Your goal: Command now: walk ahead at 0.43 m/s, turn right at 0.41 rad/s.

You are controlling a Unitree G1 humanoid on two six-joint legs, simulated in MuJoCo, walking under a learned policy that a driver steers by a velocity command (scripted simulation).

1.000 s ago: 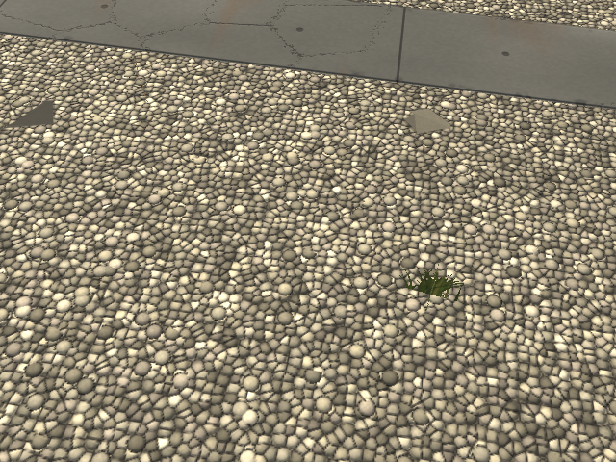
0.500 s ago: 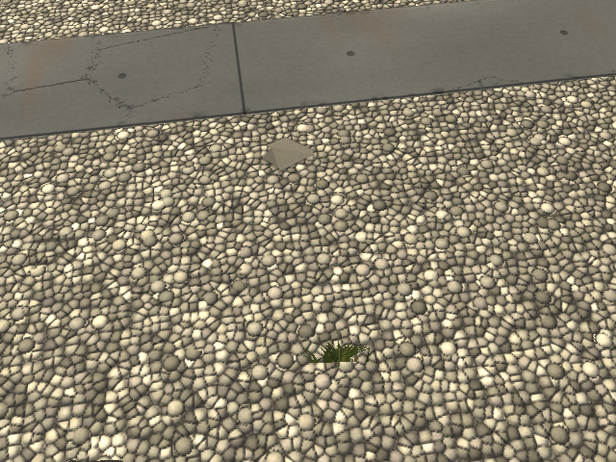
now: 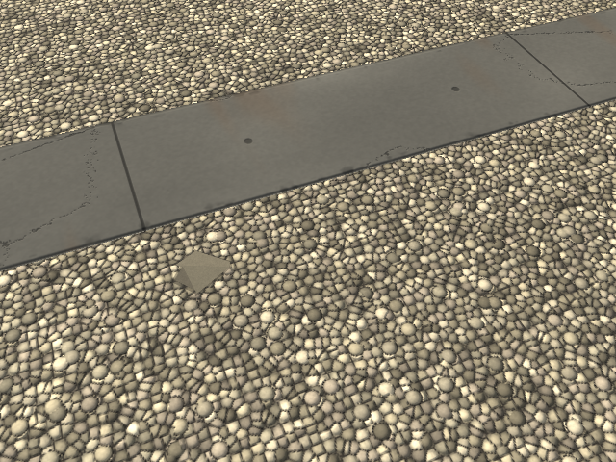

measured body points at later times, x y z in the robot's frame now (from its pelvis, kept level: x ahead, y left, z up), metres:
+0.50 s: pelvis +0.14 -0.02 +0.01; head +0.18 -0.02 +0.46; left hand +0.29 +0.26 -0.07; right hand +0.28 -0.30 -0.11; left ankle +0.11 +0.11 -0.66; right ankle +0.21 -0.12 -0.73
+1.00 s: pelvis +0.15 +0.04 +0.02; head +0.18 +0.08 +0.46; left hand +0.18 +0.36 -0.10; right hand +0.41 -0.17 -0.07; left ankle +0.14 +0.12 -0.73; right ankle +0.24 -0.11 -0.67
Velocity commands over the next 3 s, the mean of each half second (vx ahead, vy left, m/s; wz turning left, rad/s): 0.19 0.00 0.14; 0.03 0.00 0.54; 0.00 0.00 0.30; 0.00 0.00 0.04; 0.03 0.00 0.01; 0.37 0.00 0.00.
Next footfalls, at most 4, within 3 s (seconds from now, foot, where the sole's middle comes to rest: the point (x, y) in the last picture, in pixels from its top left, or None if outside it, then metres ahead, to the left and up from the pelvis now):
0.30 right None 0.26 -0.12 -0.77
0.70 left None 0.18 0.13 -0.77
1.18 right None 0.28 -0.07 -0.77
1.50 left None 0.11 0.14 -0.77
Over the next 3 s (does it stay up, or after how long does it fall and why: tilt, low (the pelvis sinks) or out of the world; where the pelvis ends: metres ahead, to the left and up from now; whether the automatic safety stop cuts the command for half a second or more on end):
stays up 0.33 0.12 0.00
